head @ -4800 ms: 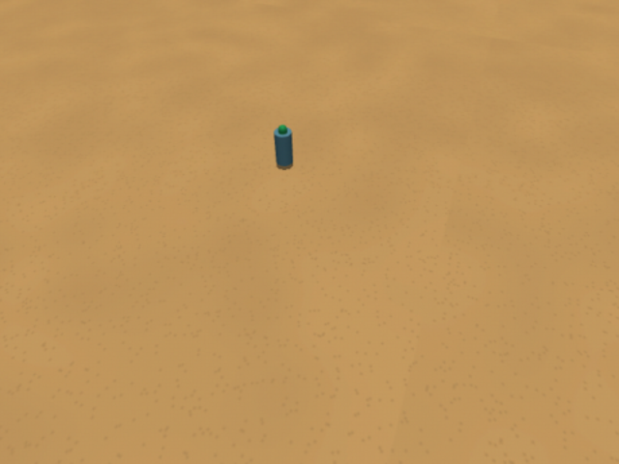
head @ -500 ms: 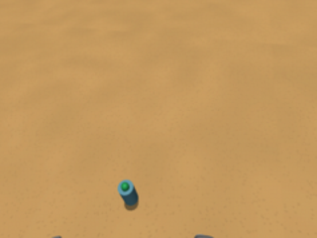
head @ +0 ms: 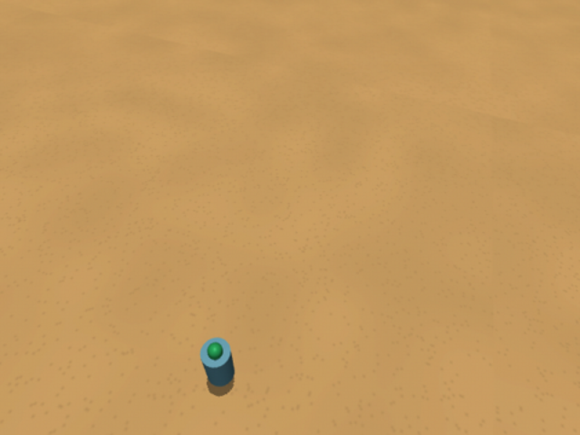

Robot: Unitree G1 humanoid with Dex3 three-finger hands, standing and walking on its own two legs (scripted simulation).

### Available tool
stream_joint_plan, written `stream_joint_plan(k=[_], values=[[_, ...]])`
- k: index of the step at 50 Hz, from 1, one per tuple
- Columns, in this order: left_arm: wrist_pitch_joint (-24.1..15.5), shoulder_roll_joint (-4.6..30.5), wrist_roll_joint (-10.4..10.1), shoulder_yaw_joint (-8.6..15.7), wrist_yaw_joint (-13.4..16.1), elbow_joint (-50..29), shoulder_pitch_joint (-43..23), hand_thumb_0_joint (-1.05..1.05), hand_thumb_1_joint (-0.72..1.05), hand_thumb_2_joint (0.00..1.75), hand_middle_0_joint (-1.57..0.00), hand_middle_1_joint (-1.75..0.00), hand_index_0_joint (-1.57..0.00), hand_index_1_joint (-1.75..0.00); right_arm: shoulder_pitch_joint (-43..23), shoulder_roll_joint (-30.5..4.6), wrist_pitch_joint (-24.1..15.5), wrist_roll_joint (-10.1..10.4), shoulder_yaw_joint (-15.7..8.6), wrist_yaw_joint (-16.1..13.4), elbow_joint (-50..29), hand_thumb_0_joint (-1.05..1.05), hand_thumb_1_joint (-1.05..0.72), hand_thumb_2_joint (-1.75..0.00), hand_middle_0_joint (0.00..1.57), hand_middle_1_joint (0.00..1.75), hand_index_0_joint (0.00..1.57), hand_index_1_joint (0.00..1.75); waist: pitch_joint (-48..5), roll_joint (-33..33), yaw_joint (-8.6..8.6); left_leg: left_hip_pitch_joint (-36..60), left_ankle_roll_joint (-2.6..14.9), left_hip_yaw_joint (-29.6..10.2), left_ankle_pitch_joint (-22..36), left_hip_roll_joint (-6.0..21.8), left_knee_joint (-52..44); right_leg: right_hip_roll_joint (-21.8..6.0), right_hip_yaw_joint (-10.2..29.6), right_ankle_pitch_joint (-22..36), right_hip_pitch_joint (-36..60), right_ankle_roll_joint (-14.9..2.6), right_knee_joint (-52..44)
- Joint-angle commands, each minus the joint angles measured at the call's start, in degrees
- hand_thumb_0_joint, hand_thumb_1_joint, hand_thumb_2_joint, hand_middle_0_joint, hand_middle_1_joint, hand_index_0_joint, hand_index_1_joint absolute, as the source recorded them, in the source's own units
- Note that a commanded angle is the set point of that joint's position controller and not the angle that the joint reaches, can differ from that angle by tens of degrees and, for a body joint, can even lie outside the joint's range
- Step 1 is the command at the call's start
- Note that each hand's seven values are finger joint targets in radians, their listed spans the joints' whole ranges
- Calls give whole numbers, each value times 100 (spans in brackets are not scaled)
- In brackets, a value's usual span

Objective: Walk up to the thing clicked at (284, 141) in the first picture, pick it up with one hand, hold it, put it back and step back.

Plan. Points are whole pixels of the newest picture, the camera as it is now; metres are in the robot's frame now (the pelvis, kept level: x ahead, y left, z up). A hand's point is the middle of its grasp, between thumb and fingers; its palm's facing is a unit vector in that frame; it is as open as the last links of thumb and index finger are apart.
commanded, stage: walk up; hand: left
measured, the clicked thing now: (217, 360) +0.45 +0.21 -0.65
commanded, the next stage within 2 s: stand in 1.40 s
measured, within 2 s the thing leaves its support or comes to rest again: neither
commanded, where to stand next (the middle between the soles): +0.10 +0.00 m, yaw +0 degrees
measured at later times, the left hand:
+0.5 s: hand out of the picture +0.10 +0.26 -0.13, palm faces +0.02 -0.94 -0.35, open 7.4 cm
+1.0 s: hand out of the picture +0.13 +0.25 -0.14, palm faces +0.00 -0.95 -0.32, open 7.4 cm
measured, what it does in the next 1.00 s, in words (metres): stands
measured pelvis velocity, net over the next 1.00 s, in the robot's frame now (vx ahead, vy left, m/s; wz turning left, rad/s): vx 0.04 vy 0.00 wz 0.02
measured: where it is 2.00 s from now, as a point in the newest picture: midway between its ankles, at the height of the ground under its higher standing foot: outside the picture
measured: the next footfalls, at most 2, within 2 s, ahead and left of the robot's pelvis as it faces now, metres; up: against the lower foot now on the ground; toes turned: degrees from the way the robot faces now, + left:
none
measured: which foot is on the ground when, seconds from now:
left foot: down 0.00-1.00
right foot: down 0.00-1.00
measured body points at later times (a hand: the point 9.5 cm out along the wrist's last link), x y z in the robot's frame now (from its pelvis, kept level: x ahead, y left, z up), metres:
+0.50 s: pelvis +0.03 +0.00 +0.02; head +0.04 +0.00 +0.47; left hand +0.10 +0.31 -0.11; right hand +0.15 -0.30 -0.11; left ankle +0.06 +0.13 -0.73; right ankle +0.06 -0.12 -0.73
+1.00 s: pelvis +0.04 +0.00 +0.02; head +0.05 +0.01 +0.47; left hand +0.13 +0.30 -0.11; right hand +0.12 -0.30 -0.11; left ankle +0.06 +0.13 -0.73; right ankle +0.06 -0.12 -0.73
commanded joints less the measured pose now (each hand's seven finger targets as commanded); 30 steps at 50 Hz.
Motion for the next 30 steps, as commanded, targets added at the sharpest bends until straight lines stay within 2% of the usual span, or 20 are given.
stream_joint_plan(k=[1, 2, 4, 6, 10, 13, 15, 19, 23, 30], values=[[-186, 1107, 38, 283, 85, -40, -67, 0, 90, 90, -20, -30, -20, -30, -547, -1332, -158, 78, -247, -71, -269, 0, -90, -90, 20, 30, 20, 30, -575, 1148, 129, -306, 363, -1021, -959, 703, -1399, -349, 534, -314, 771, -159, -797], [-195, 1138, 59, 261, 82, 5, -139, 0, 90, 90, -20, -30, -20, -30, -588, -1322, -125, 88, -240, -66, -244, 0, -90, -90, 20, 30, 20, 30, -376, 1027, 91, -396, 340, -1010, -1447, 641, -1491, -441, 688, -674, 606, -178, -999], [-192, 1167, 52, 241, 46, 73, -296, 0, 90, 90, -20, -30, -20, -30, -693, -1381, -91, 64, -259, -67, -160, 0, -90, -90, 20, 30, 20, 30, -37, 870, 45, -229, 290, -988, -1739, 540, -1578, -447, 793, -1207, 79, -171, -1290], [-212, 1123, 40, 235, 41, 184, -401, 0, 90, 90, -20, -30, -20, -30, -696, -1362, -114, 70, -246, -60, -48, 0, -90, -90, 20, 30, 20, 30, -99, 723, 16, -79, 295, -1033, -1376, 564, -1603, -456, 737, -941, 160, -164, -1381], [-278, 1058, 47, 197, 38, 383, -446, 0, 90, 90, -20, -30, -20, -30, -813, -1237, -167, 105, -201, -56, 92, 0, -90, -90, 20, 30, 20, 30, -419, 380, 8, 446, 286, -858, -324, 522, -1480, -570, 761, -194, 352, -123, -1583], [-312, 1050, 36, 186, 54, 467, -532, 0, 90, 90, -20, -30, -20, -30, -844, -1216, -173, 134, -195, -64, 209, 0, -90, -90, 20, 30, 20, 30, -712, 167, -15, 879, 255, -684, 628, 487, -1354, -697, 770, 602, 558, -96, -1647], [-313, 1031, 32, 182, 67, 514, -605, 0, 90, 90, -20, -30, -20, -30, -878, -1211, -162, 136, -208, -72, 284, 0, -90, -90, 20, 30, 20, 30, -841, 147, -39, 988, 235, -650, 974, 512, -1377, -710, 688, 980, 744, -70, -1628], [-278, 1007, 40, 184, 90, 618, -618, 0, 90, 90, -20, -30, -20, -30, -1081, -1183, -131, 125, -211, -71, 364, 0, -90, -90, 20, 30, 20, 30, -761, 108, 26, 1019, 228, -642, 1074, 533, -1539, -704, 581, 961, 822, -3, -1731], [-261, 1017, 58, 196, 95, 651, -784, 0, 90, 90, -20, -30, -20, -30, -1081, -1169, -105, 105, -213, -73, 491, 0, -90, -90, 20, 30, 20, 30, -700, 99, -19, 1018, 191, -614, 973, 506, -1650, -718, 585, 775, 871, 5, -1849], [-229, 1004, 58, 227, 104, 674, -883, 0, 90, 90, -20, -30, -20, -30, -1115, -1151, -119, 89, -201, -84, 613, 0, -90, -90, 20, 30, 20, 30, -795, 333, 9, 930, 147, -599, 1154, 523, -1836, -719, 523, 1035, 1259, 16, -1820]])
